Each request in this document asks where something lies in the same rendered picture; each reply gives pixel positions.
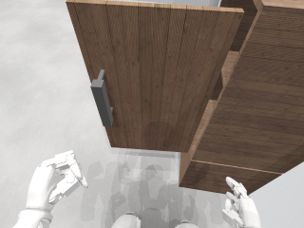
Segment handle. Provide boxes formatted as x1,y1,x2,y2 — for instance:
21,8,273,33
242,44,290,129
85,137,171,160
90,69,113,127

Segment robot left forearm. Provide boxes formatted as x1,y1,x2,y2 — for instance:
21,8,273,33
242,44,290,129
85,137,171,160
12,208,53,228

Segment cupboard door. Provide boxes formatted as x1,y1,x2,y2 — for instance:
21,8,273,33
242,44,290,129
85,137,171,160
66,0,244,153

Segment robot left shin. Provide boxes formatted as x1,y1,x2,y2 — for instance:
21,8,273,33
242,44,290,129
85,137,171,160
126,212,135,216

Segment left robot thigh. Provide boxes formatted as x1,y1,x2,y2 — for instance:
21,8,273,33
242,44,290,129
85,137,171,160
111,215,141,228

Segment right robot hand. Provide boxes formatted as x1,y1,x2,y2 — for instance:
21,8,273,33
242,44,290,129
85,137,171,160
222,177,262,228

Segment left robot hand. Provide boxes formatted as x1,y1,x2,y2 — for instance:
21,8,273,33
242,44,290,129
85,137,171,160
26,150,89,212

